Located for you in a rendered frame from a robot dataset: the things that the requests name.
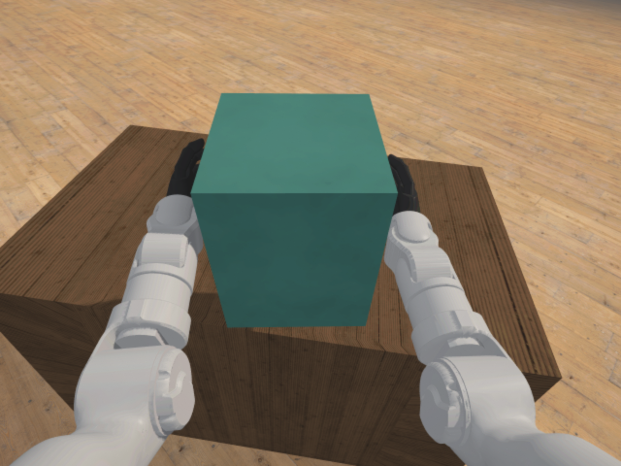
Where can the pedestal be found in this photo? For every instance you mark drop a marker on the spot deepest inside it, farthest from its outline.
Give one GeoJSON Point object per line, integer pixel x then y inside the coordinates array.
{"type": "Point", "coordinates": [346, 394]}

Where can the carton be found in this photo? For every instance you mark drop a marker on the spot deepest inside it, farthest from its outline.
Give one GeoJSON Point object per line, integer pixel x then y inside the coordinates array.
{"type": "Point", "coordinates": [294, 196]}

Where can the robot left hand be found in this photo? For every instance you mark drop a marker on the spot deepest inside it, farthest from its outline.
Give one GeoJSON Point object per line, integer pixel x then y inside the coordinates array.
{"type": "Point", "coordinates": [186, 169]}

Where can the robot right hand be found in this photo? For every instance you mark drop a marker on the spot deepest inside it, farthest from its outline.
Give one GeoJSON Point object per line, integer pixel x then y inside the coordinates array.
{"type": "Point", "coordinates": [407, 199]}

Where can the robot right forearm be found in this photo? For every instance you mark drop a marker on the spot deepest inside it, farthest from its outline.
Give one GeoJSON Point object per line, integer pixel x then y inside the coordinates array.
{"type": "Point", "coordinates": [440, 314]}

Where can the robot right upper arm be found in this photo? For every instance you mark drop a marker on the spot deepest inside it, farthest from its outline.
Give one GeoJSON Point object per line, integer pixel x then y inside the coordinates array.
{"type": "Point", "coordinates": [482, 408]}

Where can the robot left upper arm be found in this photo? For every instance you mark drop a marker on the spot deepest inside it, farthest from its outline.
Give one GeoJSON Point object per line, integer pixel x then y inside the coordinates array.
{"type": "Point", "coordinates": [129, 401]}

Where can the robot left forearm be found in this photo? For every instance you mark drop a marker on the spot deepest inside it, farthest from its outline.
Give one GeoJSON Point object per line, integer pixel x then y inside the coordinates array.
{"type": "Point", "coordinates": [154, 307]}

